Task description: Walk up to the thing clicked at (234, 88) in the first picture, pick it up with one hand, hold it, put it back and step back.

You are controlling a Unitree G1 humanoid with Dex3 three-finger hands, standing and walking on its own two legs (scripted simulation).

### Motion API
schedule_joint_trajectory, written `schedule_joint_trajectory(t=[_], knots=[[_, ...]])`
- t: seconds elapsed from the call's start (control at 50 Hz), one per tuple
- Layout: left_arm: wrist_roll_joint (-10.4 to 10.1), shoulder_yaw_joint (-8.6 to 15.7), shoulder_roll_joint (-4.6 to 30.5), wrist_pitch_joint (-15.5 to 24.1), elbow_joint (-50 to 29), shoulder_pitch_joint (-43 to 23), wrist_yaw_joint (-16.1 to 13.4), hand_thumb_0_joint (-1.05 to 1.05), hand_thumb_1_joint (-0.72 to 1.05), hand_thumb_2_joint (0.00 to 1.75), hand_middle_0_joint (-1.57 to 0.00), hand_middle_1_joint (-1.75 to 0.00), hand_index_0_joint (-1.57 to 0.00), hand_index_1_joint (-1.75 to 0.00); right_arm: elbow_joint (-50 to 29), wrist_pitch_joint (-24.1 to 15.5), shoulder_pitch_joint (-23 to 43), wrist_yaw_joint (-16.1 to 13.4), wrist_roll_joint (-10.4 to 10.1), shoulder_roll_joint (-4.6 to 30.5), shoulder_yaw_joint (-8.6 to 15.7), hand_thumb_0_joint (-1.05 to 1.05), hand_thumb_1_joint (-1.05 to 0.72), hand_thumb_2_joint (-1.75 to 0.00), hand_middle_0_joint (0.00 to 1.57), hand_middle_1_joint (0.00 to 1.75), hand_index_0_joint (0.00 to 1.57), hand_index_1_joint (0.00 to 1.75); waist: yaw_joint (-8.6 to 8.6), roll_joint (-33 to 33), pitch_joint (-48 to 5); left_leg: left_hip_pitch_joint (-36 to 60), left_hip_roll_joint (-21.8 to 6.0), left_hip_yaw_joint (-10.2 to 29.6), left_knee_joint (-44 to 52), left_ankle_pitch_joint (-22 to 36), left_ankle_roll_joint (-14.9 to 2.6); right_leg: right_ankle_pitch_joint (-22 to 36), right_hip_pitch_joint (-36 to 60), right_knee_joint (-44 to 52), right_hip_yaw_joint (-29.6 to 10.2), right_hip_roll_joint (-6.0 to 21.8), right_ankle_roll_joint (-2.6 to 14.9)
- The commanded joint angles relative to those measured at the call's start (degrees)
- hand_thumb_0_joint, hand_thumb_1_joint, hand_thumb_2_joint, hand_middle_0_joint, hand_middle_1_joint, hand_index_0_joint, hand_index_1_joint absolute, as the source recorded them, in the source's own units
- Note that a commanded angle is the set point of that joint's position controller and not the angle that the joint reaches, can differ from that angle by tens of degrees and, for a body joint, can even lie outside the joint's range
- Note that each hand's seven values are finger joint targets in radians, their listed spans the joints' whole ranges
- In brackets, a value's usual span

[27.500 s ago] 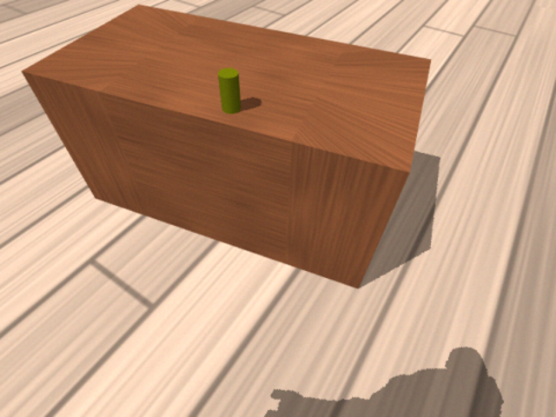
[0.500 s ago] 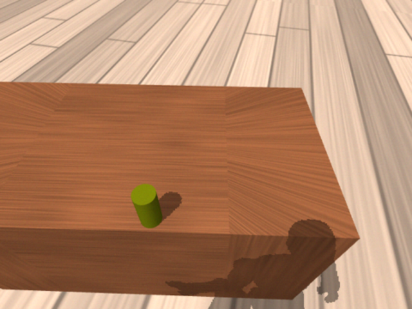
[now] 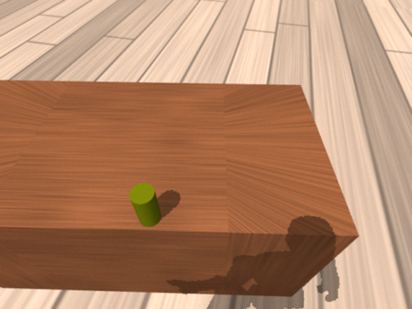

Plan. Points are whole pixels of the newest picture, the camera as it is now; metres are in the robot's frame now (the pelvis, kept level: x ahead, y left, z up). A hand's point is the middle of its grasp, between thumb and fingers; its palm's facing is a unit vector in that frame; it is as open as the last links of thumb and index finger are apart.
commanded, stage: stand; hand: left
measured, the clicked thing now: (146, 205) +0.36 +0.16 -0.08
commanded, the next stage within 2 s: step back in 0.68 s
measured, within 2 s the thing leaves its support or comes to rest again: neither
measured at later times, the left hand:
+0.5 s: hand out of the picture +0.07 +0.26 -0.15, palm faces -0.02 -0.93 -0.36, open 7.4 cm
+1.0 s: hand out of the picture +0.09 +0.32 -0.18, palm faces -0.05 -0.93 -0.38, open 7.4 cm
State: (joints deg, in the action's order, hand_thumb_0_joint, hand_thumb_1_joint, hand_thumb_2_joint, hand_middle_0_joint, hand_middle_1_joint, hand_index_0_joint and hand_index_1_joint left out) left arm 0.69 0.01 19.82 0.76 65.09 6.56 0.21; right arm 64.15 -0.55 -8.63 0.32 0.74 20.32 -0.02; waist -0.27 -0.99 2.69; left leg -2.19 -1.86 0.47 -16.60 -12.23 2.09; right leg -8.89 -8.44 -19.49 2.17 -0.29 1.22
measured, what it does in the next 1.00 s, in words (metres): steps on the spot: left foot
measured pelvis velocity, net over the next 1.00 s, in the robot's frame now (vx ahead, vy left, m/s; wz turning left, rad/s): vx -0.06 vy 0.05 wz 0.00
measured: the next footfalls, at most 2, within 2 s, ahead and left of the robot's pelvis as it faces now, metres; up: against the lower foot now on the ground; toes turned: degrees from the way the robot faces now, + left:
left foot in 1.00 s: -0.05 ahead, +0.16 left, +0.00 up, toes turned -2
right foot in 1.46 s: -0.12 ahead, -0.04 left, +0.00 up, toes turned -3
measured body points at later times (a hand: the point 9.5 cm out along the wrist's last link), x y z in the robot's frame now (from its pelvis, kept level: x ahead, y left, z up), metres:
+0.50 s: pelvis +0.00 +0.00 +0.00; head +0.01 -0.01 +0.45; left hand +0.08 +0.30 -0.13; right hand +0.07 -0.30 -0.14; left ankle -0.03 +0.14 -0.75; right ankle +0.02 -0.10 -0.75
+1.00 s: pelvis -0.06 +0.05 -0.03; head +0.02 +0.07 +0.41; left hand +0.09 +0.36 -0.15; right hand +0.02 -0.29 -0.14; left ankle -0.09 +0.17 -0.75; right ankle +0.02 -0.10 -0.75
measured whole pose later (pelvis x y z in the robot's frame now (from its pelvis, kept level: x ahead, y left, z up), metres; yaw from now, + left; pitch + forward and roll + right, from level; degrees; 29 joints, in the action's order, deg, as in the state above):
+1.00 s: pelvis -0.06 +0.05 -0.03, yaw +0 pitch -1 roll -1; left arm 1.5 3.0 22.9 -2.9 52.4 0.3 -0.6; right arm 55.7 1.8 -7.5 0.4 0.5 23.8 3.6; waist 0.8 1.6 11.0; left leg -13.5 0.9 2.1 -36.2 -21.7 -0.7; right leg -11.1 -22.9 -34.7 0.4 3.3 -1.6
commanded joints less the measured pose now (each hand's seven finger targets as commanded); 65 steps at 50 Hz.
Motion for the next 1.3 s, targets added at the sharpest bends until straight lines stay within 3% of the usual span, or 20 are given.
schedule_joint_trajectory(t=[0.0, 0.64, 0.66, 0.7, 0.72, 0.76, 0.78, 0.84, 0.86, 0.9, 0.94, 0.96, 0.98, 1.0, 1.02, 1.04, 1.06, 1.1, 1.14, 1.28], knots=[[-0.45, 2.20, 12.81, 1.26, -2.95, -2.44, -0.73, 0.00, 0.90, 0.90, -0.20, -0.30, -0.20, -0.30, -2.99, -0.83, 1.31, -0.97, -0.02, 11.66, 2.03, 0.00, -0.90, -0.90, 0.20, 0.30, 0.20, 0.30, 0.08, 1.57, -2.56, -3.45, -5.67, 3.79, 2.95, 4.99, -2.67, 7.15, 3.37, 3.44, -7.27, 7.70, 0.41], [-0.30, 2.28, 12.76, 1.36, -3.25, -2.36, -0.84, 0.00, 0.90, 0.90, -0.20, -0.30, -0.20, -0.30, -3.51, -0.88, 1.82, -1.05, -0.04, 11.97, 2.16, 0.00, -0.90, -0.90, 0.20, 0.30, 0.20, 0.30, 0.27, 1.02, -4.54, -2.03, -5.87, 3.38, 2.20, 8.07, -2.57, 11.79, 4.44, 2.67, -6.99, 7.85, 0.39], [-1.17, 5.23, 16.34, 0.59, -4.98, -2.88, -0.99, 0.00, 0.90, 0.90, -0.20, -0.30, -0.20, -0.30, -4.11, 0.13, 4.30, -0.97, -0.55, 14.26, 3.38, 0.00, -0.90, -0.90, 0.20, 0.30, 0.20, 0.30, -0.68, 2.55, 2.63, -6.78, -4.53, 3.20, -5.01, 15.47, -3.91, 23.04, -0.10, -1.11, -8.60, 7.63, 0.86], [-1.39, 5.72, 16.99, 0.09, -6.45, -1.74, -1.36, 0.00, 0.90, 0.90, -0.20, -0.30, -0.20, -0.30, -5.32, 0.81, 1.84, -1.10, -1.18, 12.78, 3.42, 0.00, -0.90, -0.90, 0.20, 0.30, 0.20, 0.30, -0.24, 4.98, -1.44, -6.56, -1.32, -0.13, -13.64, 12.77, -3.47, 29.60, 1.32, -1.14, -11.17, 11.38, 4.80], [-1.33, 6.12, 17.57, -0.07, -7.42, -1.51, -1.48, 0.00, 0.90, 0.90, -0.20, -0.30, -0.20, -0.30, -5.77, 1.14, 0.58, -1.11, -1.40, 12.06, 3.38, 0.00, -0.90, -0.90, 0.20, 0.30, 0.20, 0.30, -0.14, 6.25, -2.94, -7.61, 0.72, -1.02, -17.42, 8.12, -3.14, 29.65, 1.90, -0.27, -13.62, 13.97, 7.39], [-0.23, 6.52, 17.89, -0.33, -10.01, -3.45, -1.70, 0.00, 0.90, 0.90, -0.20, -0.30, -0.20, -0.30, -6.96, 2.26, 0.06, -0.95, -1.08, 11.86, 4.27, 0.00, -0.90, -0.90, 0.20, 0.30, 0.20, 0.30, -0.24, 10.47, -4.85, -12.15, 3.88, 0.82, -31.80, -18.04, -3.70, 27.80, 1.03, 1.51, -19.35, 20.41, 13.41], [0.39, 6.67, 17.88, -0.45, -11.22, -4.46, -1.75, 0.00, 0.90, 0.90, -0.20, -0.30, -0.20, -0.30, -7.62, 2.87, -0.60, -0.82, -0.83, 12.34, 4.62, 0.00, -0.90, -0.90, 0.20, 0.30, 0.20, 0.30, -0.06, 9.65, -4.84, -11.89, 2.91, 3.56, -37.38, -20.86, -4.18, 25.15, -2.50, 0.52, -18.92, 21.40, 14.67], [1.13, 6.18, 16.24, -1.18, -14.74, -9.24, -1.76, 0.00, 0.90, 0.90, -0.20, -0.30, -0.20, -0.30, -8.59, 3.01, -4.38, -0.40, -1.35, 12.77, 5.43, 0.00, -0.90, -0.90, 0.20, 0.30, 0.20, 0.30, 2.40, 10.89, -6.37, -11.11, 1.60, 5.14, -37.57, -18.23, -4.87, 22.48, -6.20, -3.34, -13.49, 17.98, 12.59], [1.42, 5.88, 15.20, -1.49, -15.01, -7.69, -1.76, 0.00, 0.90, 0.90, -0.20, -0.30, -0.20, -0.30, -9.16, 2.95, -3.59, -0.35, -1.38, 12.62, 5.37, 0.00, -0.90, -0.90, 0.20, 0.30, 0.20, 0.30, 1.14, 9.88, -7.09, -12.71, 2.36, 3.46, -34.42, -16.90, -4.18, 22.36, -3.58, -4.95, -12.52, 16.24, 12.16], [1.39, 5.90, 15.71, -2.04, -15.96, -5.82, -1.80, 0.00, 0.90, 0.90, -0.20, -0.30, -0.20, -0.30, -10.21, 2.69, -3.88, -0.51, -0.71, 12.50, 5.34, 0.00, -0.90, -0.90, 0.20, 0.30, 0.20, 0.30, 0.09, 9.73, -8.17, -14.21, 2.49, 2.26, -26.00, -13.75, -3.32, 23.50, 0.60, -8.64, -12.55, 15.11, 10.99], [0.34, 5.76, 15.86, -3.21, -17.02, -7.30, -1.57, 0.00, 0.90, 0.90, -0.20, -0.30, -0.20, -0.30, -9.59, 1.97, -6.29, -0.83, 0.14, 11.65, 5.61, 0.00, -0.90, -0.90, 0.20, 0.30, 0.20, 0.30, 2.09, 9.19, -7.84, -10.86, 2.46, -0.50, -8.96, -2.57, -2.91, 18.37, 0.21, -13.37, -10.81, 12.88, 8.23], [-0.35, 5.52, 14.78, -3.77, -17.59, -7.26, -1.19, 0.00, 0.90, 0.90, -0.20, -0.30, -0.20, -0.30, -9.66, 1.61, -6.19, -1.01, 0.92, 12.97, 6.29, 0.00, -0.90, -0.90, 0.20, 0.30, 0.20, 0.30, 2.48, 4.88, -6.39, -8.09, 0.87, 1.42, -4.40, 6.71, -3.06, 13.12, -3.73, -16.90, -8.76, 9.71, 5.52], [-0.97, 5.06, 11.93, -4.12, -18.69, -6.61, -1.17, 0.00, 0.90, 0.90, -0.20, -0.30, -0.20, -0.30, -10.59, 1.44, -5.11, -1.19, 2.18, 17.03, 7.34, 0.00, -0.90, -0.90, 0.20, 0.30, 0.20, 0.30, 1.56, -4.79, -5.68, -6.41, -8.00, 14.28, -1.74, 18.77, -4.76, 0.82, -10.32, -24.52, -6.88, 2.01, 2.37], [-0.83, 4.71, 10.58, -4.51, -18.42, -5.08, -1.61, 0.00, 0.90, 0.90, -0.20, -0.30, -0.20, -0.30, -12.14, 1.22, -1.94, -1.18, 2.30, 20.85, 8.04, 0.00, -0.90, -0.90, 0.20, 0.30, 0.20, 0.30, 0.17, -10.08, -4.20, -3.17, -14.13, 22.12, -1.64, 28.36, -7.56, -23.53, -19.67, -31.94, -7.31, -6.85, 0.30], [0.17, 5.43, 12.64, -4.64, -18.23, -5.03, -2.38, 0.00, 0.90, 0.90, -0.20, -0.30, -0.20, -0.30, -13.46, 1.28, -1.52, -1.11, 1.54, 24.18, 8.57, 0.00, -0.90, -0.90, 0.20, 0.30, 0.20, 0.30, 2.72, -12.05, -5.27, -8.89, -20.41, 26.65, -1.47, 28.87, -14.25, -29.84, -17.02, -39.92, -12.58, -6.85, -0.64], [0.42, 5.82, 13.88, -4.54, -17.43, -6.24, -2.63, 0.00, 0.90, 0.90, -0.20, -0.30, -0.20, -0.30, -14.06, 1.06, 0.07, -1.27, 1.29, 22.99, 8.55, 0.00, -0.90, -0.90, 0.20, 0.30, 0.20, 0.30, 2.82, -11.55, -3.54, -12.17, -21.38, 28.53, -0.28, 24.24, -17.30, -28.19, -16.60, -46.74, -14.06, -5.95, -0.57], [0.32, 6.17, 14.70, -4.50, -17.30, -6.72, -2.53, 0.00, 0.90, 0.90, -0.20, -0.30, -0.20, -0.30, -14.92, 0.92, 1.58, -1.50, 1.26, 20.41, 7.79, 0.00, -0.90, -0.90, 0.20, 0.30, 0.20, 0.30, 2.37, -8.28, -2.49, -11.11, -17.74, 21.50, -2.23, 26.75, -15.29, -25.38, -17.52, -48.64, -15.46, -5.99, -0.56], [-0.92, 5.92, 13.04, -4.55, -16.06, -0.57, -2.14, 0.00, 0.90, 0.90, -0.20, -0.30, -0.20, -0.30, -15.50, 0.74, 5.23, -2.21, 1.61, 15.60, 6.69, 0.00, -0.90, -0.90, 0.20, 0.30, 0.20, 0.30, -2.63, -5.69, -2.63, -1.67, -8.69, 8.87, -7.53, 33.13, -9.02, -16.60, -24.50, -49.73, -15.99, -7.21, -0.11], [-0.10, 6.36, 13.07, -4.29, -17.14, 0.43, -1.85, 0.00, 0.90, 0.90, -0.20, -0.30, -0.20, -0.30, -15.03, 0.63, 1.13, -2.43, 0.94, 14.74, 6.66, 0.00, -0.90, -0.90, 0.20, 0.30, 0.20, 0.30, -1.10, -6.37, -5.66, 5.80, -8.85, 10.10, -9.42, 35.70, -7.50, -15.42, -24.54, -49.30, -13.85, -6.96, -1.08], [0.37, 6.34, 11.76, -3.38, -20.08, -2.30, -1.71, 0.00, 0.90, 0.90, -0.20, -0.30, -0.20, -0.30, -16.13, 1.19, -4.16, -2.95, 0.38, 15.31, 7.18, 0.00, -0.90, -0.90, 0.20, 0.30, 0.20, 0.30, 3.51, -6.90, -5.60, 8.74, -13.21, 11.90, -11.08, 34.58, -14.18, -19.50, -19.40, -30.16, -10.31, -3.30, -3.10]])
